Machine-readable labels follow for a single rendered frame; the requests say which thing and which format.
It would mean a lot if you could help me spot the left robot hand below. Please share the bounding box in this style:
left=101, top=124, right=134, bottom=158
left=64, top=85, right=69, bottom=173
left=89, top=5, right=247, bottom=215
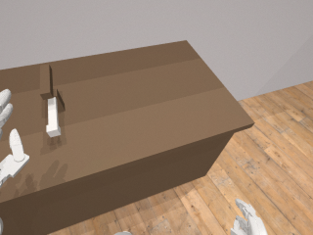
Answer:
left=0, top=89, right=29, bottom=188

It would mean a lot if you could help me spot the tap lever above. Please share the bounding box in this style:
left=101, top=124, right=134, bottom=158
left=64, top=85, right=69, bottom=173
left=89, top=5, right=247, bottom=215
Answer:
left=46, top=97, right=62, bottom=137

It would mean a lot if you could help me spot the right robot hand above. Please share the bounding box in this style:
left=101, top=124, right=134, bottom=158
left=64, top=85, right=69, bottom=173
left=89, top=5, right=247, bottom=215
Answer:
left=230, top=198, right=268, bottom=235

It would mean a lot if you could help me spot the counter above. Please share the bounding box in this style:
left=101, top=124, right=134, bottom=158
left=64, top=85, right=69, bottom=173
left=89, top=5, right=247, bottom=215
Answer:
left=0, top=40, right=255, bottom=235

